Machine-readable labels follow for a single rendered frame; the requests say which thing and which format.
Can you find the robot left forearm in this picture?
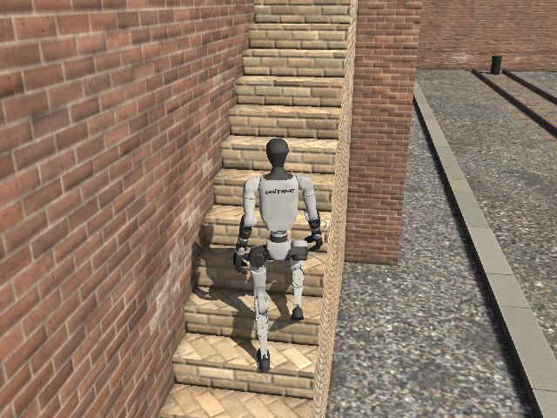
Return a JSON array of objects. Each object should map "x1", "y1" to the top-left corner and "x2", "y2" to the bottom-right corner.
[{"x1": 235, "y1": 215, "x2": 252, "y2": 255}]

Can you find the robot right hand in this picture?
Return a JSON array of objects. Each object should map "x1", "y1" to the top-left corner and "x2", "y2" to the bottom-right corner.
[{"x1": 304, "y1": 235, "x2": 323, "y2": 252}]

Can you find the robot left hand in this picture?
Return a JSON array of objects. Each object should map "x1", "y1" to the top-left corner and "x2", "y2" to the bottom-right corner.
[{"x1": 233, "y1": 253, "x2": 249, "y2": 274}]

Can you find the right robot shin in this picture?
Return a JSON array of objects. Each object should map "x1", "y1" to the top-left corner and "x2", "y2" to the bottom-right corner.
[{"x1": 292, "y1": 260, "x2": 304, "y2": 308}]

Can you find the robot left foot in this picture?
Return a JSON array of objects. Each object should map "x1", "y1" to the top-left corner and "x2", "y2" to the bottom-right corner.
[{"x1": 257, "y1": 348, "x2": 270, "y2": 372}]

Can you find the robot left upper arm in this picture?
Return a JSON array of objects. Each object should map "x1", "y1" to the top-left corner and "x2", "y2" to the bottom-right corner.
[{"x1": 243, "y1": 177, "x2": 260, "y2": 227}]

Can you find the robot right forearm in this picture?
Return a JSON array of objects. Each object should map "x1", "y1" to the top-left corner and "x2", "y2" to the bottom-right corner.
[{"x1": 308, "y1": 208, "x2": 322, "y2": 239}]

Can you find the robot right upper arm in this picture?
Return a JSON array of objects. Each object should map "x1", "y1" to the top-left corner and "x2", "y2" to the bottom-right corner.
[{"x1": 295, "y1": 175, "x2": 319, "y2": 221}]

